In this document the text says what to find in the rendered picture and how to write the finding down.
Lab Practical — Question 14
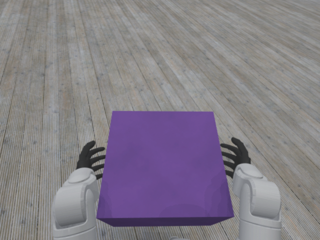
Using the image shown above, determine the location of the carton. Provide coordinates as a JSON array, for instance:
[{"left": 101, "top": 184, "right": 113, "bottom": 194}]
[{"left": 96, "top": 111, "right": 235, "bottom": 227}]

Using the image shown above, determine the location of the robot left hand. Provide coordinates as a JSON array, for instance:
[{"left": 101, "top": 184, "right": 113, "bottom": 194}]
[{"left": 76, "top": 140, "right": 106, "bottom": 180}]

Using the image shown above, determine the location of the robot right hand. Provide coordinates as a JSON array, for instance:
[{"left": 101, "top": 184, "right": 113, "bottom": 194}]
[{"left": 220, "top": 137, "right": 251, "bottom": 179}]

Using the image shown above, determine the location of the left robot forearm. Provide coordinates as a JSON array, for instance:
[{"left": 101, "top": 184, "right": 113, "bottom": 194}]
[{"left": 52, "top": 167, "right": 100, "bottom": 240}]

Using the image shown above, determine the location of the right robot forearm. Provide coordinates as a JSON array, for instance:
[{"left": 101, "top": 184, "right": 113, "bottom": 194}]
[{"left": 232, "top": 163, "right": 282, "bottom": 240}]

